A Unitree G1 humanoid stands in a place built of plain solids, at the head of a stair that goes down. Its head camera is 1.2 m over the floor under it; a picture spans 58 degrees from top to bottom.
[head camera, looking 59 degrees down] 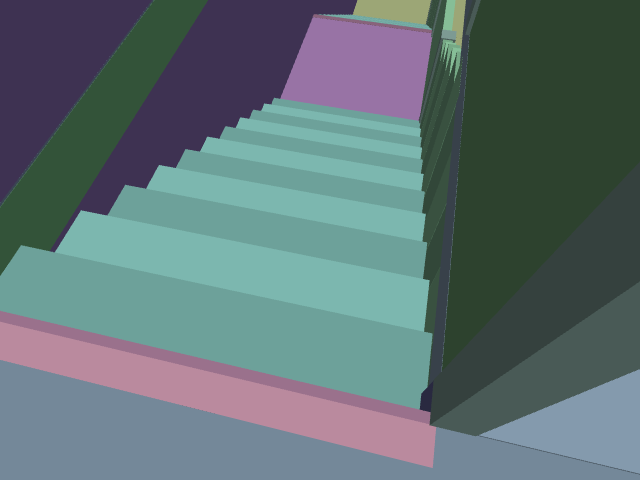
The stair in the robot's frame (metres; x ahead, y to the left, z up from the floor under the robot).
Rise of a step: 0.17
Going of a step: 0.28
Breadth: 1.50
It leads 13 degrees to the right of straight ahead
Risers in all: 12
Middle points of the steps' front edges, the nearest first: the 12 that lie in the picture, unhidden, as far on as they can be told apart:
0.36 0.43 0.00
0.63 0.36 -0.17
0.91 0.30 -0.33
1.18 0.24 -0.50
1.45 0.18 -0.67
1.72 0.11 -0.84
2.00 0.05 -1.00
2.27 -0.01 -1.17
2.54 -0.07 -1.34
2.81 -0.14 -1.51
3.09 -0.20 -1.67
3.36 -0.26 -1.84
